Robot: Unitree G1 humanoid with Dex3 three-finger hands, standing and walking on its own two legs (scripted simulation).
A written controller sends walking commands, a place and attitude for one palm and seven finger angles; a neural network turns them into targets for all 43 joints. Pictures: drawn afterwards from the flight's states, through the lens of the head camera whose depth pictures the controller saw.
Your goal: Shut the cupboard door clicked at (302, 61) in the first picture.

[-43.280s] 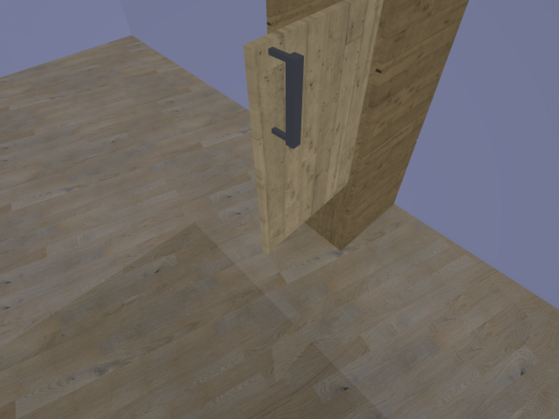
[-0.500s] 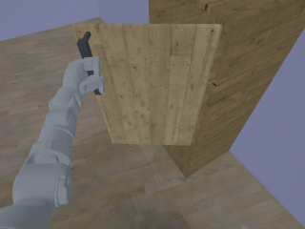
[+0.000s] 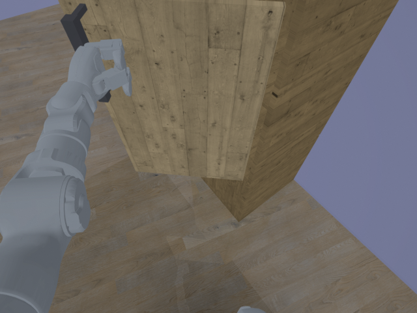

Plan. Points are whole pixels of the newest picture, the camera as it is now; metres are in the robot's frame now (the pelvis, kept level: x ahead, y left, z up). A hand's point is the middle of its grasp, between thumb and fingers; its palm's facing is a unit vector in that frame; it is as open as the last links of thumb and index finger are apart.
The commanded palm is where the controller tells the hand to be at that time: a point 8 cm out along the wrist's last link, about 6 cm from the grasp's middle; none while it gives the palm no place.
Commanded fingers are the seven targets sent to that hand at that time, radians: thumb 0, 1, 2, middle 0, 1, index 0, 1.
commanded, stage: push the door shut along its arc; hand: left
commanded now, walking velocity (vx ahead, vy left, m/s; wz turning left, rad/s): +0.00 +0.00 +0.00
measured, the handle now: (93, 57) +0.58 +0.17 +0.16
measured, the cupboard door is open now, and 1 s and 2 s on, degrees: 47 34 29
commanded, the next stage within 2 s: pull the fist back off the door in 0.86 s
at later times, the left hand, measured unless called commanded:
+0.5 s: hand (143, 55) +0.56 +0.07 +0.18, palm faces -0.32 -0.95 -0.01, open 3.1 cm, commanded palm +0.57 +0.13 +0.17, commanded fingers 0.00 0.90 0.90 -1.30 -1.50 -1.30 -1.50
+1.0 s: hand (159, 43) +0.59 +0.04 +0.18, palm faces -0.37 -0.93 +0.01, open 3.4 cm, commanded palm +0.61 +0.08 +0.17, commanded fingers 0.00 0.90 0.90 -1.30 -1.50 -1.30 -1.50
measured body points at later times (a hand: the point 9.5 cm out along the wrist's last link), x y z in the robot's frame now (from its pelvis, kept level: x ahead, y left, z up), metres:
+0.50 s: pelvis +0.01 +0.00 -0.01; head +0.12 -0.01 +0.43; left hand +0.57 +0.13 +0.18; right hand -0.04 -0.28 -0.12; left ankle +0.01 +0.12 -0.72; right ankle +0.00 -0.12 -0.72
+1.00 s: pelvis +0.01 +0.00 -0.02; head +0.16 -0.01 +0.41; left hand +0.61 +0.09 +0.18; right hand -0.07 -0.27 -0.12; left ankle +0.01 +0.12 -0.72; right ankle +0.00 -0.12 -0.72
